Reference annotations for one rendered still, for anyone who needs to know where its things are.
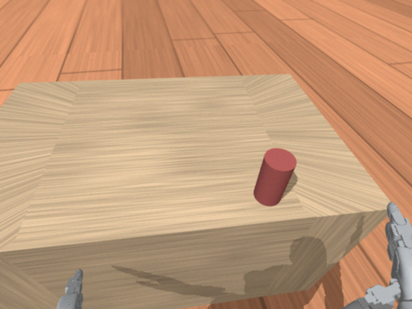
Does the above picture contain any left robot hand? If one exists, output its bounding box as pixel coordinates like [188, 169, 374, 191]
[56, 269, 83, 309]

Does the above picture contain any right robot hand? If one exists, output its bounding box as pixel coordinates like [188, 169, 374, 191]
[343, 202, 412, 309]

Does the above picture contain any can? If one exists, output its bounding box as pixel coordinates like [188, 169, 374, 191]
[254, 148, 297, 206]

